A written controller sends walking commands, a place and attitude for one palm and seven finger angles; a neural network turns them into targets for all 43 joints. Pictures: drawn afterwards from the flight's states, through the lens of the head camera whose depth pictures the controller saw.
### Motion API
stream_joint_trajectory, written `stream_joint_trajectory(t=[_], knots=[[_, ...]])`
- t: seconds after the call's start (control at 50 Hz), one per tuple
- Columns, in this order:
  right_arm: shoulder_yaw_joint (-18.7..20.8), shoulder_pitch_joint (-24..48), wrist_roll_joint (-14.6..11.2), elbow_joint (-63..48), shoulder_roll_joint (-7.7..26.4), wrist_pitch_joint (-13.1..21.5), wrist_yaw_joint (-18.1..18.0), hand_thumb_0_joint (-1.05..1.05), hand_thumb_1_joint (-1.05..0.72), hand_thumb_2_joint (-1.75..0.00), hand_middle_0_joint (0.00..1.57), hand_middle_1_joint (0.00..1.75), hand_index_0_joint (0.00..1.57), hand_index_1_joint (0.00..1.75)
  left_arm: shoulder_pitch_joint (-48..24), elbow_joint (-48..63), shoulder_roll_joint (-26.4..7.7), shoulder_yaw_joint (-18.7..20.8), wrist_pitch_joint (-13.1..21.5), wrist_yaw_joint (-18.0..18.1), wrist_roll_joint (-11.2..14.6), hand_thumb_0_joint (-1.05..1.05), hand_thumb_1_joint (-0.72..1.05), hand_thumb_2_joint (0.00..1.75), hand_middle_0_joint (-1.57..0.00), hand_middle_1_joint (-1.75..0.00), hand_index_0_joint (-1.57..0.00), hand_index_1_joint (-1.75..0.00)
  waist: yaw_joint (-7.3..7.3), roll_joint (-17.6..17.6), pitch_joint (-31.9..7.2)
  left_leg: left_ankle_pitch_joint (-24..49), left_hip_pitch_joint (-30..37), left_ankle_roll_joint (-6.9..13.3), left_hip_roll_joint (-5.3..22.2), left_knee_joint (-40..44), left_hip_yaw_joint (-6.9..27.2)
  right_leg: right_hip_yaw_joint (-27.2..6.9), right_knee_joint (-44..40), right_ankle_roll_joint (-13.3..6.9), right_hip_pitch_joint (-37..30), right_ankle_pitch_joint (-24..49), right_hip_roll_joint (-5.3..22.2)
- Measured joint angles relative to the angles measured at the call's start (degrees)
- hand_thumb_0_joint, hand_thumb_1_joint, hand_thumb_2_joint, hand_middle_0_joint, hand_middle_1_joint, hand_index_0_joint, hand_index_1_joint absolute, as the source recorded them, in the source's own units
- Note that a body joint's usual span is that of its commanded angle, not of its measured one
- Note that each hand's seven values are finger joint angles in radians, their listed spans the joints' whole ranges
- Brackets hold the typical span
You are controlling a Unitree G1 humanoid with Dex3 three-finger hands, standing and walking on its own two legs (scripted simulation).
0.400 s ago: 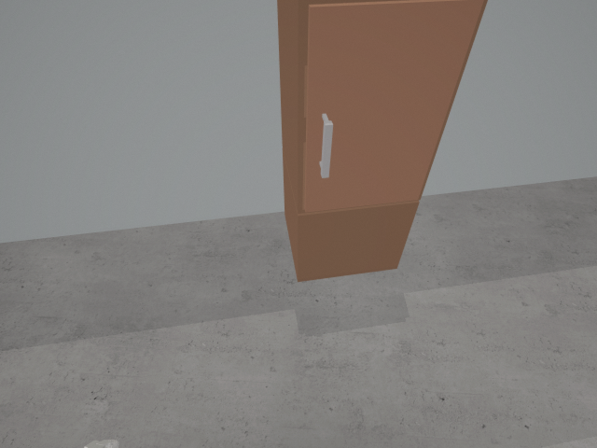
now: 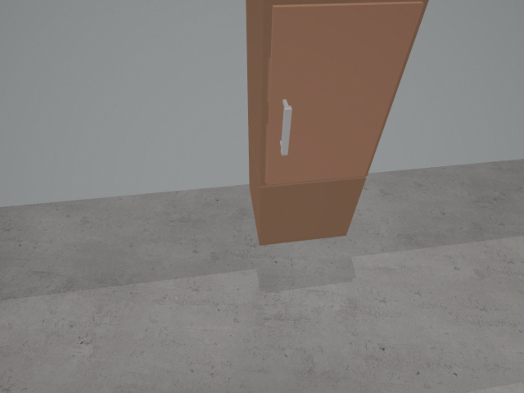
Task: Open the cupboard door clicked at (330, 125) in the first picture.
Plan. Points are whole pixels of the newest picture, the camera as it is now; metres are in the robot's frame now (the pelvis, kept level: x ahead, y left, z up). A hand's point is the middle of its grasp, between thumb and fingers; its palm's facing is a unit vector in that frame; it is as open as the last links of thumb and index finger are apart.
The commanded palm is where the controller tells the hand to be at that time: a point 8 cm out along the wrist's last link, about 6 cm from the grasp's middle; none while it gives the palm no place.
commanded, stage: stand and wait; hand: left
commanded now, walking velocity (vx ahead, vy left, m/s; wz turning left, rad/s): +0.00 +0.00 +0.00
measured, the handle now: (284, 128) +0.86 -0.01 -0.08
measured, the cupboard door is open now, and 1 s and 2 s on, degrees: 0 0 0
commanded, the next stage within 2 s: look at it before walking up in 0.42 s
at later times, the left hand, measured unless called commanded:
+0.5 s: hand out of the picture +0.06 +0.24 -0.15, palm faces -0.02 -0.94 -0.33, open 7.3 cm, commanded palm none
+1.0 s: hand out of the picture +0.06 +0.25 -0.15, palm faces -0.02 -0.94 -0.33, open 7.3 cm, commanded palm none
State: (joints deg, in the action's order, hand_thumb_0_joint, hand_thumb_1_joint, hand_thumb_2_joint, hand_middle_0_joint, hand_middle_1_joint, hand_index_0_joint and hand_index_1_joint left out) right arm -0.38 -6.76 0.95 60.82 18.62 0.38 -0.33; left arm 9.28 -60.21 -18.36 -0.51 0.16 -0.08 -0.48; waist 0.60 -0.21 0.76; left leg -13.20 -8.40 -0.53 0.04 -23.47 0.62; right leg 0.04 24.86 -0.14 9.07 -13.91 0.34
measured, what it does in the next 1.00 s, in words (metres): stands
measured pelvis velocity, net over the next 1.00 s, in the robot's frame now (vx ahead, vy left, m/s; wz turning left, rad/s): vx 0.00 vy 0.00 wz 0.00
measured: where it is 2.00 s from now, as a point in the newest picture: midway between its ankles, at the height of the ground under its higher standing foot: outside the picture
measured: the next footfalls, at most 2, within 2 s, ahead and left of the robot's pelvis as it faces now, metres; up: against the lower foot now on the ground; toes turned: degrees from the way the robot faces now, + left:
none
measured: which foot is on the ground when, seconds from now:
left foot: down 0.00-1.00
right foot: down 0.00-1.00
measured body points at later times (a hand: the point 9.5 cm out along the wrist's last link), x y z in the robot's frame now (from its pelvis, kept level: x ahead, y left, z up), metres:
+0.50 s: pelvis -0.01 +0.00 +0.00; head -0.01 +0.00 +0.45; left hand +0.06 +0.29 -0.13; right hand +0.06 -0.29 -0.13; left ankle +0.00 +0.13 -0.74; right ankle +0.00 -0.12 -0.74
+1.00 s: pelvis +0.00 +0.00 +0.00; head +0.00 +0.00 +0.45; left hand +0.07 +0.30 -0.13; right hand +0.08 -0.29 -0.13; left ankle +0.00 +0.13 -0.74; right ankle +0.00 -0.12 -0.74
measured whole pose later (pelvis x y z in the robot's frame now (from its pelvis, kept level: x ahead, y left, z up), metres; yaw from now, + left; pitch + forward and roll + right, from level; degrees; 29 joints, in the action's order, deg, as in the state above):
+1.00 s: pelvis +0.00 +0.00 +0.00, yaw +0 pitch -2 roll +0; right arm -0.4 -7.0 0.7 63.6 19.3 0.6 -0.3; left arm 8.8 -62.4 -19.3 -0.3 0.4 -0.1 -0.5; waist 0.5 -0.2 1.3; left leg -11.2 -7.1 -0.6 0.2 -20.2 0.5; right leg -0.1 21.2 -0.1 7.7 -11.6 0.2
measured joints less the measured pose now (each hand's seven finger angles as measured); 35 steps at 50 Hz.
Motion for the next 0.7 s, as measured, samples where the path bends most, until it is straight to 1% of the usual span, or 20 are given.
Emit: stream_joint_trajectory(t=[0.28, 0.7], knots=[[0.15, -1.79, -0.20, 2.99, 0.67, -0.25, -0.02, 0.00, -0.91, -0.90, 0.20, 0.30, 0.20, 0.30, 0.61, -2.35, -0.82, 0.29, 0.02, 0.06, 0.09, 0.01, 0.91, 0.90, -0.20, -0.30, -0.21, -0.30, -0.28, 0.18, 0.75, 1.21, 0.28, -0.23, 0.37, 1.37, 0.01, 0.01, -1.70, -0.18, -0.39, 1.43, -0.36], [-0.01, -0.51, -0.22, 2.73, 0.31, 0.25, 0.08, 0.00, -0.91, -0.90, 0.20, 0.30, 0.20, 0.30, -1.10, -1.80, -0.64, 0.20, 0.42, 0.01, -0.02, 0.01, 0.91, 0.90, -0.20, -0.30, -0.21, -0.30, -0.40, 0.11, 0.12, 1.67, 0.80, -0.11, 0.27, 2.42, -0.20, -0.20, -2.71, -0.02, -0.83, 1.93, -0.26]])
